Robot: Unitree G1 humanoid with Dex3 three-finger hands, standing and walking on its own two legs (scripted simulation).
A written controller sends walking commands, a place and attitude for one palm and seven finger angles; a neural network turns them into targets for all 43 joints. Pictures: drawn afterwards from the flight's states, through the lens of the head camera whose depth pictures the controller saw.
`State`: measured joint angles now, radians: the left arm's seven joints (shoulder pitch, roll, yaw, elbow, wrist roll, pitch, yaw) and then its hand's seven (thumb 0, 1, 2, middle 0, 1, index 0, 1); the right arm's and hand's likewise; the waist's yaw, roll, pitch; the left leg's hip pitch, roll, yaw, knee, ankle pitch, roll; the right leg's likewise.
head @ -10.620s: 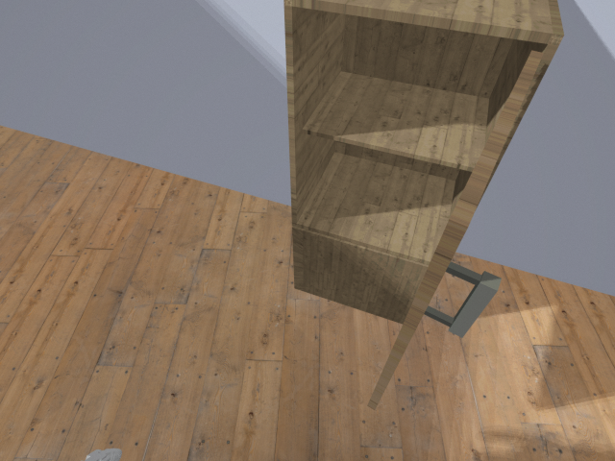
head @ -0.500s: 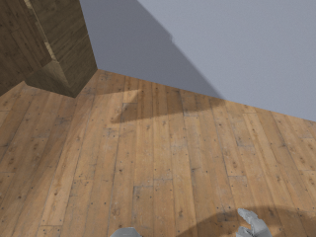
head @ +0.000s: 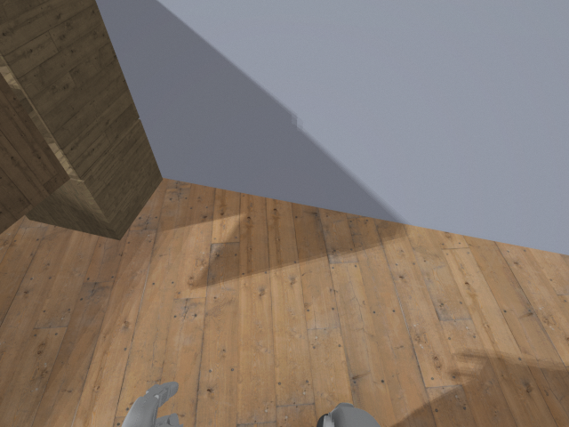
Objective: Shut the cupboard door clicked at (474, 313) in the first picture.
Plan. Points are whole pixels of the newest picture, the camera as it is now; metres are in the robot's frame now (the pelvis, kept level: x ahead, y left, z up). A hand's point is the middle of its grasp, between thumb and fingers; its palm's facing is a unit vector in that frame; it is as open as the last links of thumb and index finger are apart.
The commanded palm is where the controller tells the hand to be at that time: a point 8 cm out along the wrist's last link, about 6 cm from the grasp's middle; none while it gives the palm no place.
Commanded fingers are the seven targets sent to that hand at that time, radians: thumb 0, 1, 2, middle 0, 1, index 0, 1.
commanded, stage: walk to a spot facing it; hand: left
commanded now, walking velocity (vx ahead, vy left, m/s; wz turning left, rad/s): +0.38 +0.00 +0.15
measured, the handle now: out of the picture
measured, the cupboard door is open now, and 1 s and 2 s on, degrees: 79 79 79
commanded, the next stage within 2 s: turn to face it in 0.78 s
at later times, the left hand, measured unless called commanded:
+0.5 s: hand out of the picture +0.08 +0.14 -0.16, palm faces +0.28 -0.95 -0.15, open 7.4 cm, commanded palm none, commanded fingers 0.00 0.90 0.90 -0.20 -0.30 -0.20 -0.30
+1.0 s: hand (162, 267) +0.45 +0.25 -0.15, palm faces +0.15 -0.97 -0.21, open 7.4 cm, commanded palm none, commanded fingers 0.00 0.90 0.90 -0.20 -0.30 -0.20 -0.30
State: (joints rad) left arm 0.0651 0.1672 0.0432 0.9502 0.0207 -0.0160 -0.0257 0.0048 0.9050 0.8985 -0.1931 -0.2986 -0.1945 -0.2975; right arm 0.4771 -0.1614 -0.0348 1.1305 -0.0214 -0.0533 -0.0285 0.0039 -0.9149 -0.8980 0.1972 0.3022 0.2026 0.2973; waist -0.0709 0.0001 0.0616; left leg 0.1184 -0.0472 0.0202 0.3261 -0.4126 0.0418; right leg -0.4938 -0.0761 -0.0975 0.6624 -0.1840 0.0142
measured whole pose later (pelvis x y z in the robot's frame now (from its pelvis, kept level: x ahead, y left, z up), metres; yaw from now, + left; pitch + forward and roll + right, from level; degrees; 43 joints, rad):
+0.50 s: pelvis +0.20 +0.00 +0.01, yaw +9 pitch -1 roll -2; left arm 0.46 0.14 0.03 1.15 0.03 -0.08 0.02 0.00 0.91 0.90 -0.19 -0.30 -0.20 -0.30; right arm 0.14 -0.19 -0.06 1.01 -0.03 -0.01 0.03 0.01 -0.92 -0.90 0.19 0.30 0.20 0.30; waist 0.07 0.01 0.04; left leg -0.50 0.11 0.09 0.70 -0.19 0.00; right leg -0.01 -0.04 -0.26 0.36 -0.32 0.01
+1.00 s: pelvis +0.38 +0.05 +0.01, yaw +7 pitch -2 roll +1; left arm 0.15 0.19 0.06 1.01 0.02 0.00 0.00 0.00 0.91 0.90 -0.19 -0.30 -0.19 -0.30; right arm 0.36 -0.14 -0.04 1.10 -0.02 -0.05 -0.03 -0.01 -0.92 -0.90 0.20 0.30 0.20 0.30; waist -0.03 -0.01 0.06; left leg 0.00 0.01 0.18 0.37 -0.32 0.03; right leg -0.50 -0.11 -0.08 0.71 -0.15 0.03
